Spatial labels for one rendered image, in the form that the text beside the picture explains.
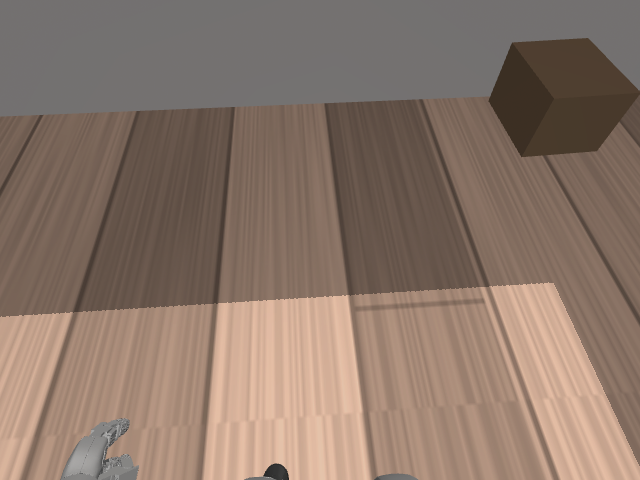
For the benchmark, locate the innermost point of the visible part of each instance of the left robot hand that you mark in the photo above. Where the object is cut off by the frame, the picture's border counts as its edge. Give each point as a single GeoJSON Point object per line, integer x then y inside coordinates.
{"type": "Point", "coordinates": [88, 457]}

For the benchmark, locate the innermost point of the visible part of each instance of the left robot foot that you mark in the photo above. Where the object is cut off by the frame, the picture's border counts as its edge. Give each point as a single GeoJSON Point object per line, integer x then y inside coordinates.
{"type": "Point", "coordinates": [277, 471]}

